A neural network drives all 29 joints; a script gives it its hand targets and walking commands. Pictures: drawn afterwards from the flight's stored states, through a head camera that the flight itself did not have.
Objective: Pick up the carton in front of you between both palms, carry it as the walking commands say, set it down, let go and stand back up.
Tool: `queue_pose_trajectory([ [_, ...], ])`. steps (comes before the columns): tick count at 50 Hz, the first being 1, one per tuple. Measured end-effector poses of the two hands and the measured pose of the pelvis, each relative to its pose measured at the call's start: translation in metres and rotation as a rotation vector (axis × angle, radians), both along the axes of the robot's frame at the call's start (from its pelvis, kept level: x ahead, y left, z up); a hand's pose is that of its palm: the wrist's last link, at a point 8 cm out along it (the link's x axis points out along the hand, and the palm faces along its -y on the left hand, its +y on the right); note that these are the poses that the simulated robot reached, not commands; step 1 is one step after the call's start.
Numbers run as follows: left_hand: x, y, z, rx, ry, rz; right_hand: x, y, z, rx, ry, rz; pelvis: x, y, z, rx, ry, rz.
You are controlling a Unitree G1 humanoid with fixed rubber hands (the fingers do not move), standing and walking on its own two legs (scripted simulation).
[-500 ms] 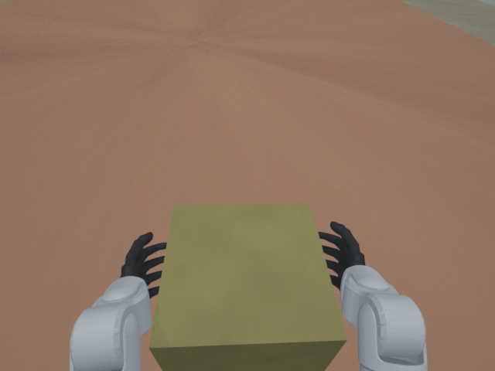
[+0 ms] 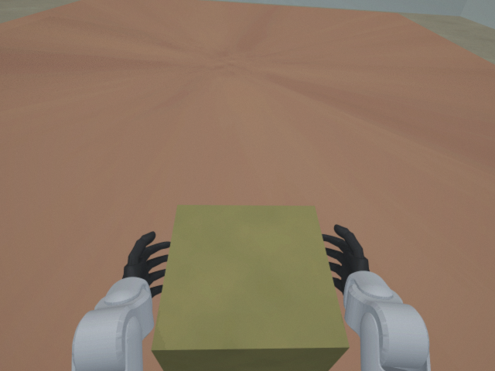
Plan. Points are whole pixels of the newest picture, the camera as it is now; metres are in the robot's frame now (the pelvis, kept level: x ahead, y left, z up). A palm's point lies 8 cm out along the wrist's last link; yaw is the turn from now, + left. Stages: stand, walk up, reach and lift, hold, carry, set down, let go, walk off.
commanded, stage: carry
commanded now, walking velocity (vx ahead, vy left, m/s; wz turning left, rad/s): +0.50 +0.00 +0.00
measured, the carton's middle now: (245, 304) +0.25 +0.01 +0.03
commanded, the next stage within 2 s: none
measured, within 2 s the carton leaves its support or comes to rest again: neither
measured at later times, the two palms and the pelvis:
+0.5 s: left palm (209, 169) +0.54 +0.09 +0.08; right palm (338, 167) +0.57 -0.21 +0.08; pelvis +0.31 -0.07 +0.00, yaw +2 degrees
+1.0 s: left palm (219, 102) +0.86 +0.09 +0.10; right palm (317, 101) +0.87 -0.21 +0.11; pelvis +0.62 -0.07 -0.01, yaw -1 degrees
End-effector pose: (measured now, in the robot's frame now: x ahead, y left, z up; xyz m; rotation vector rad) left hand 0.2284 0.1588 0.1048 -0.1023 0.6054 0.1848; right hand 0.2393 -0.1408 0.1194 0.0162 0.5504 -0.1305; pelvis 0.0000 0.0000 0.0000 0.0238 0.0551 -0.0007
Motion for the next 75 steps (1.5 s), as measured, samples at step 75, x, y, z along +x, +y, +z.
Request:
queue_pose_trajectory([
  [75,0.81,-0.138,0.008,0.084,0.049,-0.016,0.809,-0.139,-0.012,0.075,0.048,-0.012,0.793,-0.132,0.003,-0.03,0.018,0.041],
])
